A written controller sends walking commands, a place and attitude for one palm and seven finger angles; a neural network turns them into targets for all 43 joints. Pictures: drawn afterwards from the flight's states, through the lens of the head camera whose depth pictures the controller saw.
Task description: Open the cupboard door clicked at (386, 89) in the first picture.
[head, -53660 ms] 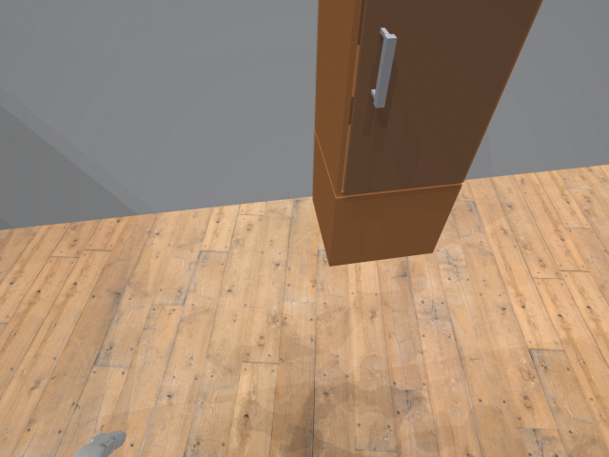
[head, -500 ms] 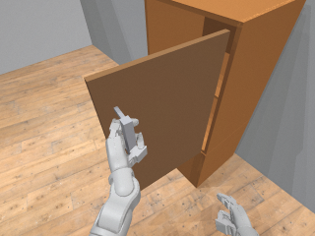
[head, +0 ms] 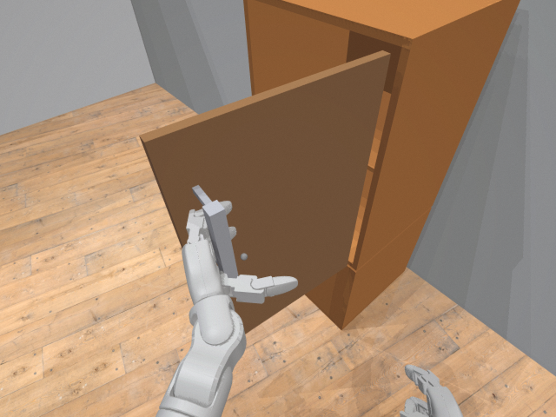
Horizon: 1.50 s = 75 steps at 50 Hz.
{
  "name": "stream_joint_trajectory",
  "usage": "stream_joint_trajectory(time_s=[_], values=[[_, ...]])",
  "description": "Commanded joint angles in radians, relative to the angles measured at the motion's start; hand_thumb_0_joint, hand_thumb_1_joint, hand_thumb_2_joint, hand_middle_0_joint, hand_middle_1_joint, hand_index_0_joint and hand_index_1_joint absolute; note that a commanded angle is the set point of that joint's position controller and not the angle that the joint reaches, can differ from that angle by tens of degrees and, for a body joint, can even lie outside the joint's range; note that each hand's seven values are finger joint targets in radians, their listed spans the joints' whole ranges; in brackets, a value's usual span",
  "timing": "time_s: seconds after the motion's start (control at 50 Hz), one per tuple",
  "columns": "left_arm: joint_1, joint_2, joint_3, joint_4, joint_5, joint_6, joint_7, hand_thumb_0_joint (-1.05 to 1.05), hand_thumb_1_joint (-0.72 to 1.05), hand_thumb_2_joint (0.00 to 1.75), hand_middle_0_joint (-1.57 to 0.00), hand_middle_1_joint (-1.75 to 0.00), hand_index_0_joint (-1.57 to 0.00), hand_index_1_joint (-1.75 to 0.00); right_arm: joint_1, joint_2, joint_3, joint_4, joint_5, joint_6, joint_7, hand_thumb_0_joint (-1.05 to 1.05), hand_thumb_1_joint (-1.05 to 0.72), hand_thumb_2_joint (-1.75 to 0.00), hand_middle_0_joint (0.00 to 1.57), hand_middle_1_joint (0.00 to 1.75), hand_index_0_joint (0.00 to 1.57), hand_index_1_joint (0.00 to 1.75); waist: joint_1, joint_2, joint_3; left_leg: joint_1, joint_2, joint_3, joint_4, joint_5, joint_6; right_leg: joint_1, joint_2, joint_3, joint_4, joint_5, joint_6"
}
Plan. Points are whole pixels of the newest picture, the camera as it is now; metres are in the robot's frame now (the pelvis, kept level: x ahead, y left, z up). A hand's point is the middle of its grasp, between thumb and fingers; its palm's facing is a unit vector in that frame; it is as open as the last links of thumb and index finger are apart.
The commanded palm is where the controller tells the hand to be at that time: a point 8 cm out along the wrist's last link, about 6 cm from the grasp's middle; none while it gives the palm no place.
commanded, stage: open thumb and fingers to let go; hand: left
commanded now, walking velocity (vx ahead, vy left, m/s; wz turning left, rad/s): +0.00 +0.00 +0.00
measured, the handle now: (215, 237) +0.35 +0.12 +0.09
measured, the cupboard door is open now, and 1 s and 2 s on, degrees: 85 86 86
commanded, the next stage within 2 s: slide the hand sideways off the handle in 0.18 s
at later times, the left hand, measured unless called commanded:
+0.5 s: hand (231, 276) +0.28 +0.08 +0.10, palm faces -0.14 -0.99 -0.06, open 16.1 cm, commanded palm +0.26 +0.12 +0.09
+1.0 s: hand (207, 297) +0.25 +0.11 +0.09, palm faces -0.05 -1.00 -0.01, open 16.2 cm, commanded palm +0.22 +0.17 +0.09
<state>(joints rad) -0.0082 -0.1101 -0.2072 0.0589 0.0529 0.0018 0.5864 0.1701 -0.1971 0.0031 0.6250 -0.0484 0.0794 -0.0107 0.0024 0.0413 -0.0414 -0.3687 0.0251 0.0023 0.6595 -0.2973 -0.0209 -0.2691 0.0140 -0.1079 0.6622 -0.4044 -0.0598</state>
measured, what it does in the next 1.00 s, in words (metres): stands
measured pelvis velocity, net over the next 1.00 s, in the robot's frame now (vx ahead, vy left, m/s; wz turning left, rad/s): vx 0.00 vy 0.02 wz -0.03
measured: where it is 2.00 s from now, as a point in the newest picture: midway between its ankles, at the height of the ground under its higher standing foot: outside the picture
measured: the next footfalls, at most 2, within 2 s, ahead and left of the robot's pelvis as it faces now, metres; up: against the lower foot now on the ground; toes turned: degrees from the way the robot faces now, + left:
none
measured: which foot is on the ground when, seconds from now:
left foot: down 0.00-1.00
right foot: down 0.00-1.00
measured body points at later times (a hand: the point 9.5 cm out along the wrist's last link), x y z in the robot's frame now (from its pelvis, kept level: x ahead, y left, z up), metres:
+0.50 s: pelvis -0.01 +0.02 +0.00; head -0.01 +0.00 +0.45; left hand +0.28 +0.14 +0.10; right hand +0.17 -0.19 -0.10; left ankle +0.03 +0.14 -0.72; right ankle -0.03 -0.07 -0.72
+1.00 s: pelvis +0.00 +0.02 +0.00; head +0.00 +0.00 +0.45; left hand +0.25 +0.16 +0.09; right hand +0.18 -0.20 -0.08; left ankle +0.03 +0.14 -0.72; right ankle -0.03 -0.07 -0.72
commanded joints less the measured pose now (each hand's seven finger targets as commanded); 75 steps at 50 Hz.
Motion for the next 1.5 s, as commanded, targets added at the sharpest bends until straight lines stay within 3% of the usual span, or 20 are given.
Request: stream_joint_trajectory(time_s=[0.0,0.14,0.26,0.28,0.3,0.34,0.38,0.42,0.46,0.5,0.58,0.66,0.68,0.72,0.82,0.9,1.0,1.08,1.32,1.48], values=[[-0.298,-0.071,-0.036,-0.202,0.030,-0.073,0.002,0.00,-0.50,0.30,-0.21,-0.65,-0.21,-0.65,-0.146,-0.063,-0.018,-0.166,-0.002,-0.048,-0.007,0.00,-0.90,-0.90,0.20,0.30,0.20,0.30,0.003,-0.128,-0.156,0.143,-0.034,-0.008,-0.023,0.160,0.044,-0.057,-0.050,0.108,-0.182,0.258,0.043],[-0.279,-0.076,-0.033,-0.214,0.020,-0.064,-0.003,0.00,-0.50,0.30,-0.15,-0.30,-0.15,-0.30,-0.144,-0.059,-0.015,-0.173,-0.001,-0.038,-0.001,0.00,-0.90,-0.90,0.20,0.30,0.20,0.30,0.009,-0.124,-0.178,0.161,-0.025,-0.007,-0.030,0.208,0.043,-0.041,-0.039,0.082,-0.152,0.332,0.039],[-0.318,-0.082,-0.032,-0.203,0.019,-0.048,0.009,0.00,-0.50,0.30,-0.15,-0.30,-0.15,-0.30,-0.161,-0.058,-0.012,-0.172,0.000,-0.030,0.001,0.00,-0.90,-0.90,0.20,0.30,0.20,0.30,0.010,-0.113,-0.167,0.161,-0.022,-0.013,-0.030,0.183,0.041,-0.070,-0.030,0.069,-0.151,0.258,0.031],[-0.281,-0.006,-0.222,-0.178,0.093,-0.094,-0.206,0.00,-0.50,0.30,-0.15,-0.30,-0.15,-0.30,-0.086,-0.093,-0.006,-0.144,0.001,-0.018,0.012,0.00,-0.90,-0.90,0.20,0.30,0.20,0.30,-0.067,-0.184,-0.108,0.163,-0.029,-0.024,-0.053,0.219,0.052,-0.092,-0.025,0.097,-0.117,0.351,0.035],[-0.331,0.068,-0.145,-0.247,0.052,-0.144,-0.318,0.00,-0.50,0.30,-0.15,-0.30,-0.15,-0.30,-0.076,-0.089,-0.012,-0.181,0.015,-0.019,0.003,0.00,-0.90,-0.90,0.20,0.30,0.20,0.30,-0.042,-0.136,-0.177,0.162,-0.027,-0.021,-0.052,0.245,0.057,-0.067,-0.025,0.093,-0.090,0.400,0.031],[-0.356,0.128,-0.130,-0.295,0.019,-0.194,-0.446,0.00,-0.50,0.30,-0.15,-0.30,-0.15,-0.30,-0.079,-0.086,-0.007,-0.197,0.025,-0.022,-0.015,0.00,-0.90,-0.90,0.20,0.30,0.20,0.30,-0.026,-0.038,-0.253,0.205,-0.032,-0.013,-0.045,0.268,0.060,-0.043,-0.028,0.097,-0.070,0.438,0.023],[-0.334,0.115,-0.144,-0.261,-0.049,-0.205,-0.572,0.00,-0.50,0.30,-0.15,-0.30,-0.15,-0.30,-0.072,-0.086,0.004,-0.210,0.042,-0.044,-0.023,0.00,-0.90,-0.90,0.20,0.30,0.20,0.30,-0.043,-0.038,-0.232,0.219,-0.030,-0.020,-0.042,0.238,0.061,-0.067,-0.021,0.080,-0.079,0.400,0.024],[-0.312,0.091,-0.108,-0.243,-0.146,-0.182,-0.623,0.00,-0.50,0.30,-0.15,-0.30,-0.15,-0.30,-0.096,-0.087,0.018,-0.228,0.060,-0.067,-0.032,0.00,-0.90,-0.90,0.20,0.30,0.20,0.30,-0.033,-0.040,-0.199,0.203,-0.026,-0.029,-0.060,0.169,0.054,-0.074,-0.011,0.066,-0.105,0.313,0.024],[-0.245,0.088,-0.038,-0.216,-0.213,-0.154,-0.612,0.00,-0.50,0.30,-0.15,-0.30,-0.15,-0.30,-0.117,-0.092,0.019,-0.234,0.070,-0.090,-0.037,0.00,-0.90,-0.90,0.20,0.30,0.20,0.30,-0.010,-0.090,-0.159,0.175,-0.020,-0.039,-0.084,0.102,0.044,-0.085,-0.001,0.048,-0.128,0.223,0.030],[-0.221,0.083,-0.007,-0.214,-0.228,-0.132,-0.573,0.00,-0.50,0.30,-0.15,-0.30,-0.15,-0.30,-0.119,-0.096,0.020,-0.236,0.071,-0.108,-0.032,0.00,-0.90,-0.90,0.20,0.30,0.20,0.30,0.002,-0.127,-0.145,0.161,-0.017,-0.046,-0.099,0.079,0.040,-0.090,0.002,0.036,-0.132,0.183,0.034],[-0.178,0.129,0.024,-0.258,-0.153,-0.135,-0.490,0.00,-0.50,0.30,-0.15,-0.30,-0.15,-0.30,-0.098,-0.097,0.012,-0.243,0.060,-0.121,-0.008,0.00,-0.90,-0.90,0.20,0.30,0.20,0.30,0.016,-0.107,-0.148,0.161,-0.012,-0.034,-0.104,0.096,0.041,-0.097,-0.002,0.045,-0.118,0.178,0.032],[-0.118,0.169,0.039,-0.301,-0.106,-0.143,-0.472,0.00,-0.50,0.30,-0.15,-0.30,-0.15,-0.30,-0.089,-0.096,0.010,-0.255,0.055,-0.115,0.007,0.00,-0.90,-0.90,0.20,0.30,0.20,0.30,0.022,-0.057,-0.149,0.158,-0.009,-0.022,-0.102,0.109,0.039,-0.088,-0.002,0.052,-0.108,0.185,0.024],[-0.087,0.158,0.033,-0.314,-0.108,-0.143,-0.477,0.00,-0.50,0.30,-0.15,-0.30,-0.15,-0.30,-0.090,-0.094,0.010,-0.263,0.055,-0.116,0.009,0.00,-0.90,-0.90,0.20,0.30,0.20,0.30,0.028,-0.049,-0.145,0.156,-0.009,-0.017,-0.101,0.114,0.040,-0.082,-0.001,0.054,-0.108,0.195,0.023],[-0.010,0.216,0.097,-0.322,-0.118,-0.141,-0.484,0.00,-0.50,0.30,-0.15,-0.30,-0.15,-0.30,-0.090,-0.099,0.008,-0.266,0.054,-0.110,0.007,0.00,-0.90,-0.90,0.20,0.30,0.20,0.30,0.043,-0.068,-0.151,0.149,-0.008,-0.008,-0.100,0.130,0.041,-0.051,0.002,0.059,-0.116,0.219,0.022],[-0.003,0.208,0.085,-0.413,-0.145,-0.147,-0.509,0.00,-0.50,0.30,-0.15,-0.30,-0.15,-0.30,-0.099,-0.095,0.014,-0.277,0.057,-0.119,-0.002,0.00,-0.90,-0.90,0.20,0.30,0.20,0.30,0.016,-0.061,-0.106,0.144,-0.010,-0.003,-0.092,0.116,0.045,-0.069,0.004,0.064,-0.129,0.220,0.031],[0.064,0.230,0.114,-0.456,-0.169,-0.172,-0.538,0.00,-0.50,0.30,-0.15,-0.30,-0.15,-0.30,-0.089,-0.098,0.012,-0.272,0.057,-0.140,-0.011,0.00,-0.90,-0.90,0.20,0.30,0.20,0.30,0.010,-0.055,-0.128,0.150,-0.015,-0.004,-0.077,0.133,0.046,-0.071,0.005,0.065,-0.120,0.251,0.034],[0.172,0.273,0.167,-0.463,-0.195,-0.186,-0.582,0.00,-0.50,0.30,-0.15,-0.30,-0.15,-0.30,-0.073,-0.104,0.007,-0.269,0.059,-0.163,-0.017,0.00,-0.90,-0.90,0.20,0.30,0.20,0.30,0.016,-0.085,-0.140,0.128,-0.021,0.001,-0.059,0.152,0.049,-0.056,0.001,0.074,-0.113,0.309,0.044],[0.203,0.297,0.184,-0.504,-0.201,-0.198,-0.618,0.00,-0.50,0.30,-0.15,-0.30,-0.15,-0.30,-0.064,-0.104,0.006,-0.273,0.061,-0.178,-0.021,0.00,-0.90,-0.90,0.20,0.30,0.20,0.30,0.016,-0.044,-0.147,0.126,-0.027,0.004,-0.044,0.182,0.050,-0.051,-0.005,0.081,-0.098,0.368,0.047],[0.350,0.389,0.318,-0.503,-0.281,-0.239,-0.725,0.00,-0.50,0.30,-0.15,-0.30,-0.15,-0.30,-0.040,-0.124,-0.002,-0.265,0.068,-0.224,-0.044,0.00,-0.90,-0.90,0.20,0.30,0.20,0.30,0.017,-0.095,-0.126,0.045,-0.039,-0.005,0.010,0.155,0.048,-0.038,-0.034,0.139,-0.103,0.449,0.083],[0.403,0.396,0.339,-0.527,-0.329,-0.274,-0.796,0.00,-0.50,0.30,-0.15,-0.30,-0.15,-0.30,-0.026,-0.135,-0.008,-0.265,0.076,-0.263,-0.050,0.00,-0.90,-0.90,0.20,0.30,0.20,0.30,0.011,-0.075,-0.120,0.017,-0.043,-0.012,0.033,0.147,0.046,-0.065,-0.038,0.138,-0.083,0.450,0.089]])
